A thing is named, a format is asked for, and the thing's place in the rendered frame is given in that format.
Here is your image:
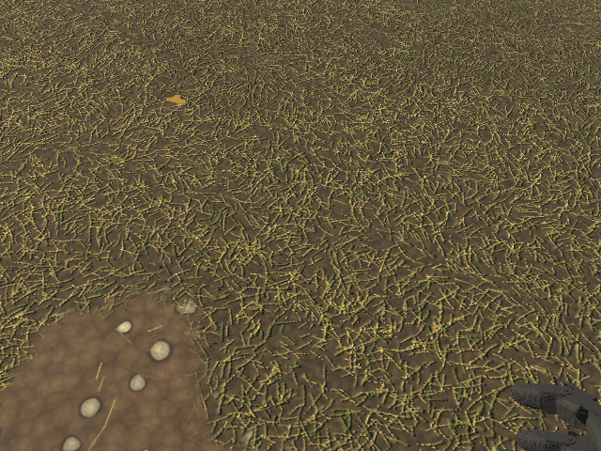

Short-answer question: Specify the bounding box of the right robot hand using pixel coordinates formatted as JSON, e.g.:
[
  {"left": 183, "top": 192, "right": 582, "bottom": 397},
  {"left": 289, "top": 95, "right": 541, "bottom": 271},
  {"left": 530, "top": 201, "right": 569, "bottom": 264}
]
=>
[{"left": 499, "top": 382, "right": 601, "bottom": 451}]

